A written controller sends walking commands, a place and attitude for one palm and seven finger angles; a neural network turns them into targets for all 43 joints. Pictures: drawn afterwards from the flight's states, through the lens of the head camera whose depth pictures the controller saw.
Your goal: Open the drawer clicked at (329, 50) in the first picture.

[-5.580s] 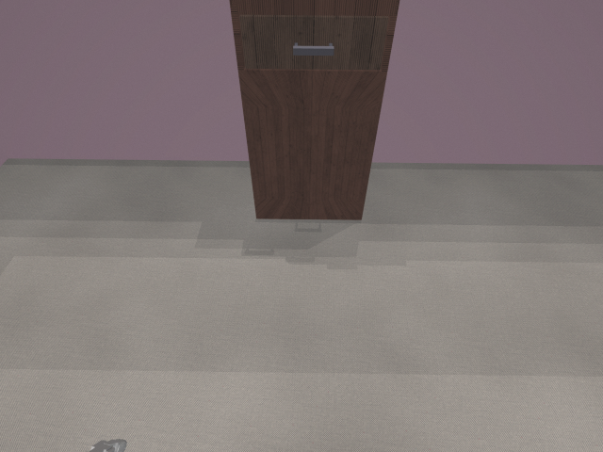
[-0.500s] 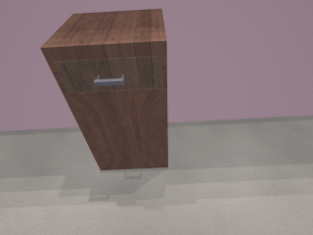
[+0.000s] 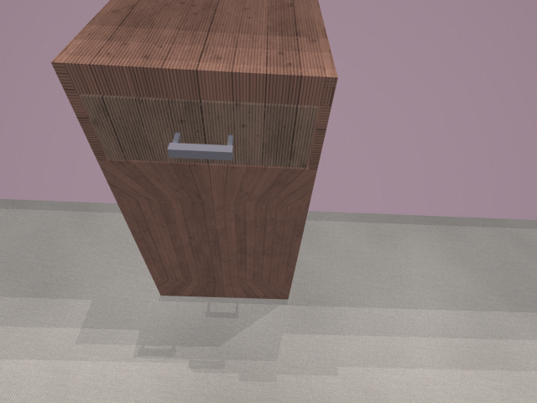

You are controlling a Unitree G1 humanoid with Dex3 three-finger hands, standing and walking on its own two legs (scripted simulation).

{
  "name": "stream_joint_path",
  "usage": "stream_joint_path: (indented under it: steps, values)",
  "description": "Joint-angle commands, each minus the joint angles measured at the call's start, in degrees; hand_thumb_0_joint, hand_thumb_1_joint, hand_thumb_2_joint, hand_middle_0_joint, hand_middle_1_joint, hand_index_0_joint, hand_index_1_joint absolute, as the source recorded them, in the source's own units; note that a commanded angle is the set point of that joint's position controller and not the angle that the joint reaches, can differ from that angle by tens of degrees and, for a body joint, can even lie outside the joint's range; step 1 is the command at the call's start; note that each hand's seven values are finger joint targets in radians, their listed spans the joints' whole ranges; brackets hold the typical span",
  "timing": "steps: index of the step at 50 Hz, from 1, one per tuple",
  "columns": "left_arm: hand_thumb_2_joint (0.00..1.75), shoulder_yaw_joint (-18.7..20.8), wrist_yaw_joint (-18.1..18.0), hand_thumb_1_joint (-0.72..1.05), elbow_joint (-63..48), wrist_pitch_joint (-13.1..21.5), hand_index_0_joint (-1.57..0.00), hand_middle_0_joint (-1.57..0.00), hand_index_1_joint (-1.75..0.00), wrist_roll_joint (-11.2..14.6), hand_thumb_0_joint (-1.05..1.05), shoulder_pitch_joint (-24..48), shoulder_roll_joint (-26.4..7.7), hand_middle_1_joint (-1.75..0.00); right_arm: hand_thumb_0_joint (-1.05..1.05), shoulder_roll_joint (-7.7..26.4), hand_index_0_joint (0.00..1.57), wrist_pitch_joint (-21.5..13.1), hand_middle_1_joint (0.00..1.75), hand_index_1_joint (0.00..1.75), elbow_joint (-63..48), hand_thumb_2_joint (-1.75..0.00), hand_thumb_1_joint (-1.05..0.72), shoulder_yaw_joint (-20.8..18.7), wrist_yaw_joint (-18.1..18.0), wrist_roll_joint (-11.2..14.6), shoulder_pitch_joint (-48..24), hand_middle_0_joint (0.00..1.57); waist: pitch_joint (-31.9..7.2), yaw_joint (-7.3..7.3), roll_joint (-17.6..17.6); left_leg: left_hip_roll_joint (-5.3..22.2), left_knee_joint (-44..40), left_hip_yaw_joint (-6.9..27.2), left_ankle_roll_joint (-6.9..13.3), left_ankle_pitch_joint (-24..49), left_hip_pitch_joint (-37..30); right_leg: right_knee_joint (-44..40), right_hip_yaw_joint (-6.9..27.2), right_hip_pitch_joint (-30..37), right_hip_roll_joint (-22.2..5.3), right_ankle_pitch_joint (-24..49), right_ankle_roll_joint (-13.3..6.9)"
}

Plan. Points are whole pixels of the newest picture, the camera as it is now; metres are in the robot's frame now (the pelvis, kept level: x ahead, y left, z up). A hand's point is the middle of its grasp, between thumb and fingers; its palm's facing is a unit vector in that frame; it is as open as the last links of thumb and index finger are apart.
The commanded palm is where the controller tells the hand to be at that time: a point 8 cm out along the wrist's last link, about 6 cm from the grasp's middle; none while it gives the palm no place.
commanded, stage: come to a stop and stand still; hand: left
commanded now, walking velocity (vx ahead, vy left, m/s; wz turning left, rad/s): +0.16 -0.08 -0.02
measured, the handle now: (202, 144) +0.57 +0.19 +0.04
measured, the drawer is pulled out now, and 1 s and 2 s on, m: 0.00 0.00 0.00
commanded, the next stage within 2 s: look again from close up in 1.70 s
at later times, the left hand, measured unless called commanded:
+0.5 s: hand (192, 401) +0.15 +0.14 -0.15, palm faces +0.05 -0.96 -0.26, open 7.3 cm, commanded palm none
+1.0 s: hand out of the picture -0.01 +0.18 -0.16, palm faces +0.04 -0.98 -0.19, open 7.4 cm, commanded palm none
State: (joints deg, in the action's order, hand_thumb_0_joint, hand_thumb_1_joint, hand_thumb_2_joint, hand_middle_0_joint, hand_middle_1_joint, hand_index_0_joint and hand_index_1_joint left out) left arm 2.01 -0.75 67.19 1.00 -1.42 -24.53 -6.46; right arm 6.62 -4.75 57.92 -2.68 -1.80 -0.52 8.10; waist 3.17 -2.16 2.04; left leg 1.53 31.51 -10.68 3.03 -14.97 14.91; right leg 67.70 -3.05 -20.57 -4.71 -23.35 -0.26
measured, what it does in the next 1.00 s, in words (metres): steps on the spot: right foot, then left foot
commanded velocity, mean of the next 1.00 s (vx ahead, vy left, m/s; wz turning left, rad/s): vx -0.01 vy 0.00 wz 0.00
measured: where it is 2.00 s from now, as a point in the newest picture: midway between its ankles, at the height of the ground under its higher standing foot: outside the picture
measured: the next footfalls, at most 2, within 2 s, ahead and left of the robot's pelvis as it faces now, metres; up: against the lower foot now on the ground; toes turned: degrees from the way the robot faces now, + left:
right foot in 0.30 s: +0.18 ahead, -0.15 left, +0.00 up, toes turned -5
left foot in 0.72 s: +0.08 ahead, +0.09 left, +0.00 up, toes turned +3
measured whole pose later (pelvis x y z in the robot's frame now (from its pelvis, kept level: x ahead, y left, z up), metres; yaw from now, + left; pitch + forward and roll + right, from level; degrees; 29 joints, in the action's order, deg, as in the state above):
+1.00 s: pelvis +0.01 -0.01 +0.01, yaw +0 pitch +1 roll +1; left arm 3.0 0.5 62.9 -2.5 -1.7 -19.4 -11.1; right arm 6.5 -1.0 61.2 -0.9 -1.9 -1.9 20.3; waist -1.7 0.6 2.0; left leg 0.3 19.0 -3.5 0.4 -12.9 7.3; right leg 48.9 -2.0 -21.1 -2.0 -20.4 2.0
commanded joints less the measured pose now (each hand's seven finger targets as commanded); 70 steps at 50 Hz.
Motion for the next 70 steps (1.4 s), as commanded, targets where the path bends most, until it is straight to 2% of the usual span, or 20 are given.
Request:
stream_joint_path:
  steps: [1,12,15,18,24,30,33,35,36,37,40,43,48,52,53,56,58,62,66,70]
  values:
    - [0.9,1.15,0.12,0.9,-3.36,-0.26,-0.2,-0.2,-0.3,-0.1,0.0,-4.02,-1.08,-0.3,0.0,4.95,0.2,0.28,0.3,0.3,1.66,-0.9,-0.9,-0.28,-0.01,-0.34,9.75,0.2,0.77,0.61,-7.47,14.53,-18.95,10.78,4.74,22.4,0.39,-1.27,1.55,-4.8,-2.65,7.17,1.23]
    - [0.9,0.7,-0.68,0.9,-9.13,-1.75,-0.2,-0.2,-0.3,0.29,0.0,7.76,-4.93,-0.3,0.0,8.86,0.2,3.04,0.3,0.3,1.51,-0.9,-0.9,-0.6,-0.53,-0.88,9.73,0.2,1.86,1.7,-9.09,13.72,-10.46,8.23,4.08,36.26,-4.57,-32.01,-1.37,2.55,0.19,10.32,2.26]
    - [0.9,1.72,-1.1,0.9,-9.29,-0.71,-0.2,-0.2,-0.3,-0.04,0.0,5.42,-10.35,-0.3,0.0,7.25,0.2,4.03,0.3,0.3,1.59,-0.9,-0.9,-0.96,-0.26,-0.21,11.17,0.2,-1.39,0.65,-1.96,7.37,-1.59,5.77,-1.56,17.44,-0.64,-40.69,4.67,12.22,-4.33,39.45,0.56]
    - [0.9,2.57,-1.51,0.9,-9.92,-0.54,-0.2,-0.2,-0.3,0.19,0.0,5.29,-15.0,-0.3,0.0,4.86,0.2,6.18,0.3,0.3,1.38,-0.9,-0.9,-1.25,-0.23,0.51,13.64,0.2,-8.86,0.54,9.24,-0.19,19.7,6.11,-4.14,-20.53,2.98,-43.62,14.48,15.48,-19.22,64.17,-11.94]
    - [0.9,3.22,-2.54,0.9,-13.42,-1.62,-0.2,-0.2,-0.3,-0.04,0.0,13.81,-13.18,-0.3,0.0,6.16,0.2,8.26,0.3,0.3,0.81,-0.9,-0.9,-2.01,0.7,-0.01,11.49,0.2,-7.82,1.59,6.57,-0.48,33.52,11.61,-5.35,-12.91,7.37,-47.74,9.73,8.41,-14.69,38.27,-9.79]
    - [0.9,4.06,-2.12,0.9,-13.97,-2.39,-0.2,-0.2,-0.3,-0.95,0.0,14.04,-14.53,-0.3,0.0,5.62,0.2,7.68,0.3,0.3,-0.45,-0.9,-0.9,-1.56,1.65,-0.32,11.66,0.2,-6.02,0.61,9.99,-0.5,15.62,8.8,-4.46,-13.21,2.44,-55.0,12.74,4.88,-13.13,4.85,-8.05]
    - [0.9,3.89,-1.82,0.9,-13.55,-2.95,-0.2,-0.2,-0.3,-0.66,0.0,15.52,-14.3,-0.3,0.0,4.7,0.2,6.63,0.3,0.3,1.88,-0.9,-0.9,-0.94,1.54,-0.14,19.44,0.2,-6.84,4.04,9.84,-2.5,-2.07,5.48,-3.33,-7.09,-9.13,-54.51,10.23,-0.51,-8.9,-3.01,-4.03]
    - [0.9,2.52,-1.28,0.9,-13.14,-3.53,-0.2,-0.2,-0.3,0.54,0.0,14.69,-10.04,-0.3,0.0,7.64,0.2,5.88,0.3,0.3,2.57,-0.9,-0.9,-0.97,1.05,-0.86,21.5,0.2,-3.63,4.67,-4.43,3.46,-16.38,15.26,-1.54,-12.47,-10.07,-42.46,4.74,-7.6,-1.81,-8.72,0.7]
    - [0.9,1.74,-1.02,0.9,-13.64,-3.68,-0.2,-0.2,-0.3,1.04,0.0,13.77,-6.31,-0.3,0.0,11.52,0.2,5.44,0.3,0.3,0.57,-0.9,-0.9,-1.61,0.76,-1.41,17.38,0.2,1.37,3.98,-19.36,15.12,-26.48,30.23,1.33,-25.93,-0.15,-29.11,-0.38,-9.89,3.47,-3.73,2.42]
    - [0.9,1.9,-0.89,0.9,-13.73,-3.8,-0.2,-0.2,-0.3,0.84,0.0,14.8,-6.7,-0.3,0.0,13.24,0.2,5.51,0.3,0.3,-2.18,-0.9,-0.9,-1.42,0.21,-1.48,10.43,0.2,7.28,2.5,-18.25,19.26,-30.99,33.63,4.25,-29.94,12.15,-23.19,3.47,-7.43,2.28,-0.46,1.79]
    - [0.9,2.44,0.48,0.9,-10.22,-3.65,-0.2,-0.2,-0.3,-0.38,0.0,9.43,-7.38,-0.3,0.0,11.27,0.2,4.46,0.3,0.3,-2.59,-0.9,-0.9,-0.31,-0.08,-1.25,4.5,0.2,6.61,-0.89,-10.57,13.3,-27.73,23.27,3.36,-20.56,11.3,-9.33,4.44,-5.72,3.87,6.16,2.01]
    - [0.9,2.14,0.92,0.9,-8.98,-2.43,-0.2,-0.2,-0.3,-0.33,0.0,7.85,-7.51,-0.3,0.0,10.75,0.2,3.61,0.3,0.3,-0.92,-0.9,-0.9,-0.38,-0.37,-0.86,9.75,0.2,5.63,1.18,-8.16,11.53,-25.0,19.9,3.74,-12.56,-0.36,-8.02,3.13,-12.15,3.5,7.46,2.43]
    - [0.9,1.01,1.02,0.9,-10.74,-1.36,-0.2,-0.2,-0.3,0.12,0.0,12.53,-6.45,-0.3,0.0,10.0,0.2,3.19,0.3,0.3,2.39,-0.9,-0.9,-0.67,-0.79,-1.23,18.03,0.2,2.42,5.81,-9.88,15.01,-21.34,22.87,7.14,-0.82,-12.98,-22.08,1.9,-12.18,1.31,0.43,2.19]
    - [0.9,0.25,0.66,0.9,-7.79,-0.33,-0.2,-0.2,-0.3,0.8,0.0,6.83,-4.13,-0.3,0.0,10.02,0.2,3.45,0.3,0.3,3.66,-0.9,-0.9,-0.44,-0.78,-0.92,16.06,0.2,-2.25,3.26,-10.24,12.12,-12.53,18.59,5.16,15.56,-9.9,-41.42,-0.96,4.58,3.65,4.07,1.48]
    - [0.9,0.24,0.4,0.9,-6.24,0.04,-0.2,-0.2,-0.3,0.76,0.0,3.88,-4.47,-0.3,0.0,9.17,0.2,3.41,0.3,0.3,3.95,-0.9,-0.9,-0.27,-0.74,-0.42,15.75,0.2,-3.73,1.98,-7.43,9.74,-9.28,16.38,2.78,13.7,-6.59,-48.09,-0.49,11.42,3.04,12.23,1.44]
    - [0.9,0.76,-0.83,0.9,-4.02,0.48,-0.2,-0.2,-0.3,0.75,0.0,0.31,-10.99,-0.3,0.0,3.77,0.2,3.69,0.3,0.3,2.69,-0.9,-0.9,1.23,-0.25,0.23,13.59,0.2,-2.32,1.15,8.89,1.25,1.82,6.97,-3.32,-12.63,6.98,-52.79,14.63,18.79,-13.48,23.39,-5.63]
    - [0.9,0.41,-1.07,0.9,-3.84,0.61,-0.2,-0.2,-0.3,0.65,0.0,2.74,-8.22,-0.3,0.0,3.95,0.2,4.51,0.3,0.3,3.53,-0.9,-0.9,1.05,-0.37,-0.32,11.63,0.2,2.27,1.34,11.19,2.66,7.08,9.14,-3.24,-11.69,6.05,-53.64,13.66,12.29,-11.05,26.1,-7.82]
    - [0.9,-0.38,-1.57,0.9,-3.26,0.54,-0.2,-0.2,-0.3,0.93,0.0,4.62,-5.87,-0.3,0.0,1.8,0.2,4.66,0.3,0.3,6.41,-0.9,-0.9,1.66,-0.63,0.11,13.43,0.2,1.42,2.75,3.13,3.11,2.71,8.53,-3.7,-5.37,2.44,-48.76,6.59,14.17,-8.23,40.23,-7.82]
    - [0.9,-1.04,-1.49,0.9,-2.7,0.16,-0.2,-0.2,-0.3,1.6,0.0,4.72,-4.48,-0.3,0.0,3.35,0.2,4.1,0.3,0.3,8.32,-0.9,-0.9,1.76,-0.99,0.0,14.55,0.2,-0.43,3.04,-0.88,5.07,-7.25,10.35,-3.09,15.92,-8.47,-46.66,3.72,8.87,-2.98,29.01,-3.05]
    - [0.9,-1.02,-1.65,0.9,-2.04,-0.34,-0.2,-0.2,-0.3,1.32,0.0,4.07,-5.03,-0.3,0.0,4.05,0.2,4.31,0.3,0.3,8.26,-0.9,-0.9,1.94,-1.25,0.05,12.01,0.2,2.59,2.54,-4.0,6.02,-7.76,9.81,-2.84,17.54,-7.48,-48.63,3.93,9.51,-1.88,26.7,-1.26]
